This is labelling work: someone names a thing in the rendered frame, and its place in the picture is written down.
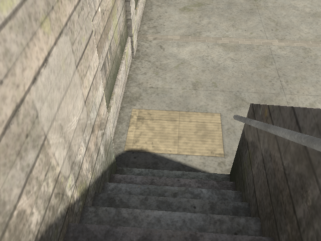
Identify stairs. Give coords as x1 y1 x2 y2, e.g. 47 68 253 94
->
64 167 274 241

